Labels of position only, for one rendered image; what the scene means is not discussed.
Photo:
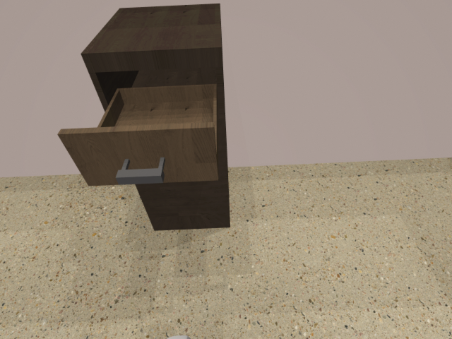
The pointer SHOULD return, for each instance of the handle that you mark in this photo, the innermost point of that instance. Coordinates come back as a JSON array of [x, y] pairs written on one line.
[[140, 176]]

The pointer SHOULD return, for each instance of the drawer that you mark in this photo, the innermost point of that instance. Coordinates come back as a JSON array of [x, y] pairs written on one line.
[[179, 123]]

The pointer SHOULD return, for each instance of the cabinet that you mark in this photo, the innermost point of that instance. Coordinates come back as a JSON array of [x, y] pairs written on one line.
[[167, 46]]

